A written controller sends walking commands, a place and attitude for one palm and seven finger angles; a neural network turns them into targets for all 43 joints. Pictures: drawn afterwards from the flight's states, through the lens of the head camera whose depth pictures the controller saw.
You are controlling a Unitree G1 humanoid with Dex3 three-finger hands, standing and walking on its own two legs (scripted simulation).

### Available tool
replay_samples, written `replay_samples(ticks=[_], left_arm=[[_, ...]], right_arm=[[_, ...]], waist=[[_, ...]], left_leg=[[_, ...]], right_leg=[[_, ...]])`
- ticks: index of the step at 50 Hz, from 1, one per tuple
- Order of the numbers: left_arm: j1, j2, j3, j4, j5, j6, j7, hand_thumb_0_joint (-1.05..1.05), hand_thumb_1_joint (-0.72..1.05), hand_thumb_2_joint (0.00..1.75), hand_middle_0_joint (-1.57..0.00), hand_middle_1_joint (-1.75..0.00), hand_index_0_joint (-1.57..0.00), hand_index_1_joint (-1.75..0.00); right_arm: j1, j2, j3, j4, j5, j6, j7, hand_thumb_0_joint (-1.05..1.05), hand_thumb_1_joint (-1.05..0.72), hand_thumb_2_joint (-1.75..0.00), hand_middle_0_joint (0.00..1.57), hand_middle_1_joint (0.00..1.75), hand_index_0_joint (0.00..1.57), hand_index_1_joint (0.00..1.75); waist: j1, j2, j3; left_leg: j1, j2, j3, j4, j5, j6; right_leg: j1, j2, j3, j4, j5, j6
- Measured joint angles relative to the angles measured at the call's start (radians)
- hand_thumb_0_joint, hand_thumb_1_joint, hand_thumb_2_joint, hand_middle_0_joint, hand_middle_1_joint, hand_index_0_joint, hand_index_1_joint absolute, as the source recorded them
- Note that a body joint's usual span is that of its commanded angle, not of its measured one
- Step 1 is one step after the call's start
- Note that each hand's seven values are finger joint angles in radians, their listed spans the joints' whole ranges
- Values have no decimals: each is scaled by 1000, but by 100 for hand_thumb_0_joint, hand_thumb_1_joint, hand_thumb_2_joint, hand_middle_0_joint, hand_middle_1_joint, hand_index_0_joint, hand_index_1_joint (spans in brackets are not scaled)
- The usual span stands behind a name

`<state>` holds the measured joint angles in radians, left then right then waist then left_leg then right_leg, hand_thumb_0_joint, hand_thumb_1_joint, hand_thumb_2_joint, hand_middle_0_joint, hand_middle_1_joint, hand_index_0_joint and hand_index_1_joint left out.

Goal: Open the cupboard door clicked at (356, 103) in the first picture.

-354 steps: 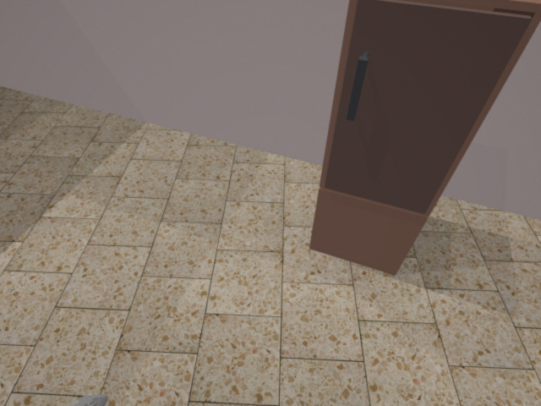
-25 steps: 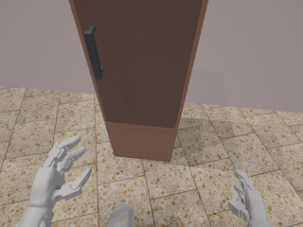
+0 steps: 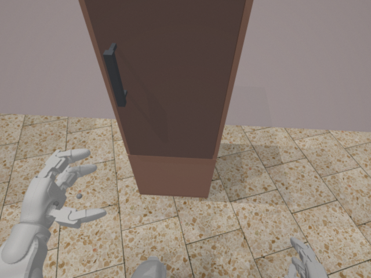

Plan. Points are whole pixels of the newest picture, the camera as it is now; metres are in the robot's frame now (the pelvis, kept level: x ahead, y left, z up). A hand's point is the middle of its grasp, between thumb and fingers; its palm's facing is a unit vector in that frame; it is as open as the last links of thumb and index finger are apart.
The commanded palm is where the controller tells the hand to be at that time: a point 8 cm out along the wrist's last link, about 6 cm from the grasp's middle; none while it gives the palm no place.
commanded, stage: raise the hand with hooked fingers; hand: left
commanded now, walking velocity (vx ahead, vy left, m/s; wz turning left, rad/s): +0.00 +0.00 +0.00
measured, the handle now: (117, 76) +0.57 +0.22 +0.11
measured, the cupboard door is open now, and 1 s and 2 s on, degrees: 0 0 0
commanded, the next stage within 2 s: move the hooked fingers beside the handle in 1.06 s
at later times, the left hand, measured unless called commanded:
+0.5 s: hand (45, 167) +0.28 +0.27 +0.13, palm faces +0.04 -1.00 -0.04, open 13.9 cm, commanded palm +0.26 +0.32 +0.13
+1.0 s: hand (52, 159) +0.29 +0.26 +0.13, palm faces +0.02 -1.00 -0.03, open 14.0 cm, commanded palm +0.27 +0.31 +0.13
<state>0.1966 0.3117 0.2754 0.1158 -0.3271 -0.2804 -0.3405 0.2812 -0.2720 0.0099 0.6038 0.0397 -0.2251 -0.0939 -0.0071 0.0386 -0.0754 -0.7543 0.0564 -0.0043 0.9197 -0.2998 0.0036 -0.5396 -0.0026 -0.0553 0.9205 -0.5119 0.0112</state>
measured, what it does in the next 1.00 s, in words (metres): stands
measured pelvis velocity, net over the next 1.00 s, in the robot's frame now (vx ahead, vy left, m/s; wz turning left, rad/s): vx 0.01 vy -0.01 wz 0.01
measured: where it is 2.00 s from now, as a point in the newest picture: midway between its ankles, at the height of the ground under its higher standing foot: outside the picture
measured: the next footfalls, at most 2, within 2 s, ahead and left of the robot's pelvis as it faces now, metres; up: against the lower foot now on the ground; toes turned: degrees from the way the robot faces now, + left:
none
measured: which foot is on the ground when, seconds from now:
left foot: down 0.00-1.00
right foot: down 0.00-1.00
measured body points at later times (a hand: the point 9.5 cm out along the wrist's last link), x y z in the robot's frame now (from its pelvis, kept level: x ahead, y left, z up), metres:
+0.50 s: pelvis +0.00 +0.00 +0.02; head +0.02 +0.00 +0.47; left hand +0.27 +0.32 +0.13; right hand +0.18 -0.23 -0.05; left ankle +0.09 +0.12 -0.68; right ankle -0.03 -0.13 -0.68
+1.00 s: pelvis +0.01 -0.01 +0.02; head +0.02 -0.01 +0.47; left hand +0.29 +0.32 +0.14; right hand +0.17 -0.26 -0.05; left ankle +0.09 +0.12 -0.68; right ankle -0.03 -0.13 -0.68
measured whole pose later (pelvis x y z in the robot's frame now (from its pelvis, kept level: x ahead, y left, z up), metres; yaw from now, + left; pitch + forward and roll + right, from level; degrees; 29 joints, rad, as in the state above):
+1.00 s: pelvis +0.01 -0.01 +0.02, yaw +0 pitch +4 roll -2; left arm -0.07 0.42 0.43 0.37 -0.37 -0.16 -0.51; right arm 0.28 -0.28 0.04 0.59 0.06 -0.21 -0.11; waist 0.01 0.05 -0.05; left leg -0.58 0.06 0.00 0.75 -0.24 -0.01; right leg -0.37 0.01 -0.06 0.74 -0.44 0.00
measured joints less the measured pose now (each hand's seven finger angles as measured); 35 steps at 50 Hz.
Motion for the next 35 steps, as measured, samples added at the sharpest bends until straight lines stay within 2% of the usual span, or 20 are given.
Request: replay_samples(ticks=[7,16,23,35], left_arm=[[-49,25,27,15,-7,36,-18,0,-28,40,-29,-106,-29,-105],[-141,64,73,93,-18,100,-75,-1,-45,33,-30,-117,-30,-116],[-208,94,111,160,-29,122,-120,-1,-49,31,-31,-119,-30,-119],[-286,140,154,269,-48,144,-184,-1,-50,30,-30,-120,-30,-120]], right_arm=[[-31,2,13,-26,5,-6,-3,2,-91,-90,20,30,20,30],[-48,16,44,-38,8,6,-8,2,-91,-90,20,30,20,30],[-38,13,54,-23,11,12,-16,2,-91,-90,20,30,20,30],[0,-16,37,-4,19,16,-21,2,-91,-90,20,30,20,30]], waist=[[10,-5,7],[27,2,16],[31,10,24],[20,12,25]], left_leg=[[55,-4,-3,-44,14,2],[115,-7,-9,-99,35,1],[150,-6,-10,-134,51,-2],[178,-1,-4,-174,67,-8]], right_leg=[[62,-1,-5,-59,22,2],[126,0,-12,-122,48,1],[159,2,-14,-156,64,-2],[178,7,-7,-187,79,-8]])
